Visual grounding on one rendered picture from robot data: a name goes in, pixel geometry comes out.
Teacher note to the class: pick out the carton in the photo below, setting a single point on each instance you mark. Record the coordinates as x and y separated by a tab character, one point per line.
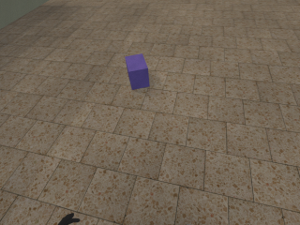
137	71

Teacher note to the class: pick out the robot left hand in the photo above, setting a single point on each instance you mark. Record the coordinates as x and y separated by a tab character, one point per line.
68	219

